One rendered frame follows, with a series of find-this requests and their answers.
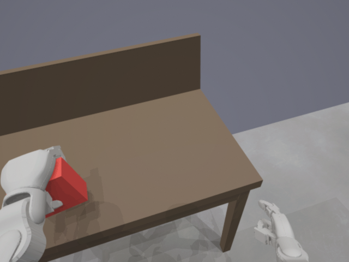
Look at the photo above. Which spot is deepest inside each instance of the left robot forearm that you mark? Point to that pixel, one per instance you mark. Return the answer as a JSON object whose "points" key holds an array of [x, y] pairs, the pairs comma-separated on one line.
{"points": [[22, 218]]}

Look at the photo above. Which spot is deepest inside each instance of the sponge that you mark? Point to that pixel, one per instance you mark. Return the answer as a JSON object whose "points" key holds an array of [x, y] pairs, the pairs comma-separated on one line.
{"points": [[66, 186]]}

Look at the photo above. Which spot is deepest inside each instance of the table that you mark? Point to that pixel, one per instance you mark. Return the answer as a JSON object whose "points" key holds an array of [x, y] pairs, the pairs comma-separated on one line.
{"points": [[136, 127]]}

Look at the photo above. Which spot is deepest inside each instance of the right robot forearm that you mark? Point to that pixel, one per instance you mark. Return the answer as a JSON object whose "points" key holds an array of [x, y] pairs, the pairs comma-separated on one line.
{"points": [[289, 250]]}

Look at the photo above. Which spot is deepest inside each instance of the robot right hand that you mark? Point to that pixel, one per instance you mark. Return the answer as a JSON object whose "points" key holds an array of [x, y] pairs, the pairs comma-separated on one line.
{"points": [[269, 231]]}

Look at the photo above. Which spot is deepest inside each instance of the robot left hand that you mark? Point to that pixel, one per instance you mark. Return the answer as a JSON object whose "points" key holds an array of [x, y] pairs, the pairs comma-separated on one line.
{"points": [[32, 170]]}

